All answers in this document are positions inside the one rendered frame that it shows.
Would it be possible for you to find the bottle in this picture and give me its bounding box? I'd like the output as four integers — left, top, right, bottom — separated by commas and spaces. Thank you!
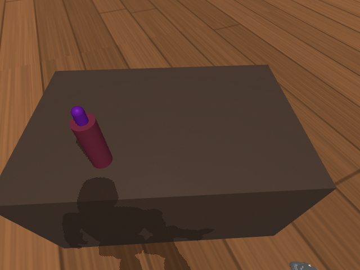
70, 106, 113, 169

